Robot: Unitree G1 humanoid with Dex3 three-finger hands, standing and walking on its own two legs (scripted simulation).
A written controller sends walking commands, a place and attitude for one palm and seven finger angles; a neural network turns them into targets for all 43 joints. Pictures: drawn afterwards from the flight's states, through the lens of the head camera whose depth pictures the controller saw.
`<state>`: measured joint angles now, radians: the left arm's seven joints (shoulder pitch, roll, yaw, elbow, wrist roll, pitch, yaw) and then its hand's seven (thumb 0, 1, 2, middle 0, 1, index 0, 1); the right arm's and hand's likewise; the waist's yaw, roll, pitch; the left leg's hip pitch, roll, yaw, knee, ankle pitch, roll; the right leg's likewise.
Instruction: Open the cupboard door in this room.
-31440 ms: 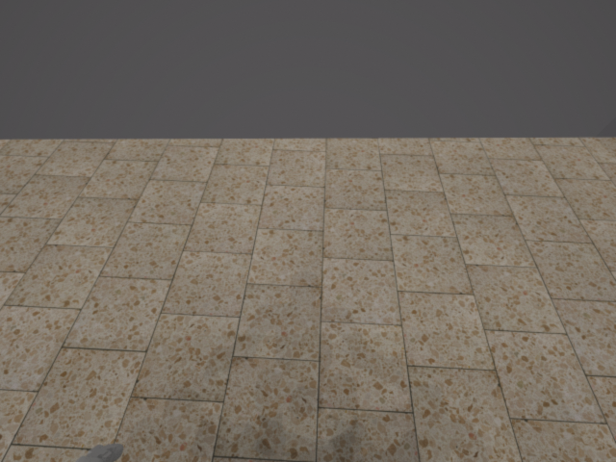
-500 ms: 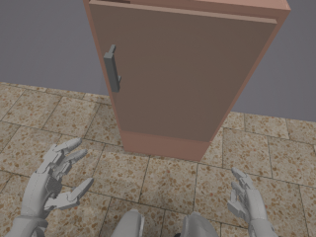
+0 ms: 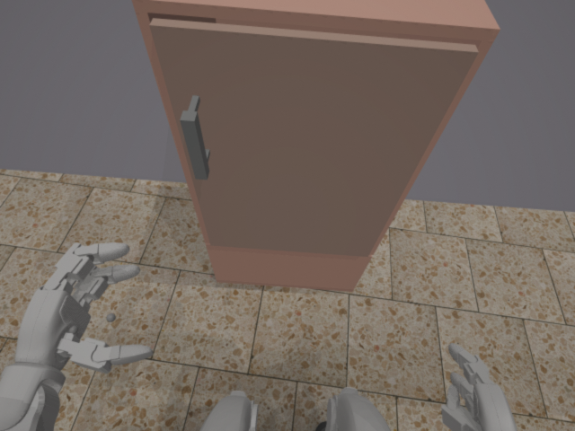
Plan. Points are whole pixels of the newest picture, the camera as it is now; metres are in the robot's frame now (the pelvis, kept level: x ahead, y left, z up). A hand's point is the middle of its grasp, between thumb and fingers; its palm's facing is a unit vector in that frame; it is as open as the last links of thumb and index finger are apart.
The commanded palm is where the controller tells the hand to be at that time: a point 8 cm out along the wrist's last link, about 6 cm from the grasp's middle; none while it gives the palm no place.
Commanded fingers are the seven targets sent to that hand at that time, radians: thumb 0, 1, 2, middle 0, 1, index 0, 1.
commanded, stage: raise the hand with hooked fingers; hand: left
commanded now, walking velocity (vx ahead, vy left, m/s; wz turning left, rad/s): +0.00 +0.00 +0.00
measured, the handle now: (198, 139) +0.54 +0.18 +0.05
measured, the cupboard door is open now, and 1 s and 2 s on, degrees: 0 0 0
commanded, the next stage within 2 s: move the hooked fingers beside the handle in 1.00 s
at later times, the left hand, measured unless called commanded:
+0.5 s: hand (82, 269) +0.29 +0.28 +0.06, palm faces +0.00 -1.00 -0.06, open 14.0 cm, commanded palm +0.27 +0.32 +0.07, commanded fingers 0.00 -0.50 0.30 -0.30 -1.20 -0.30 -1.20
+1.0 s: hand (89, 267) +0.30 +0.27 +0.06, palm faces +0.00 -1.00 -0.04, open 14.0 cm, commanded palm +0.27 +0.31 +0.07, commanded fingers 0.00 -0.50 0.30 -0.30 -1.20 -0.30 -1.20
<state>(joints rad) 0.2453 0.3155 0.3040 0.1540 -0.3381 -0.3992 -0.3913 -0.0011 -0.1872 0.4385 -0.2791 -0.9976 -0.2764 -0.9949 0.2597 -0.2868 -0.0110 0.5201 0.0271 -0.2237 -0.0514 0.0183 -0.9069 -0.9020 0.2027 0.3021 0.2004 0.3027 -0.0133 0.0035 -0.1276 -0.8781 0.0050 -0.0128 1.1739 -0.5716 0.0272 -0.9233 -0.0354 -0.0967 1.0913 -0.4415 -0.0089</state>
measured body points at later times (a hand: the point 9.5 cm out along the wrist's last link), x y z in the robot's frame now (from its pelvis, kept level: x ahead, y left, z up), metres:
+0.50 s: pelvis +0.01 +0.00 +0.01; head +0.09 +0.02 +0.45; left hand +0.29 +0.33 +0.07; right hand +0.17 -0.24 -0.07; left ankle +0.00 +0.10 -0.65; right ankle +0.05 -0.12 -0.65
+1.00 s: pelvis +0.01 +0.00 +0.01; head +0.09 +0.01 +0.46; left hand +0.29 +0.32 +0.07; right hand +0.16 -0.25 -0.07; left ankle +0.00 +0.10 -0.65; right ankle +0.05 -0.12 -0.65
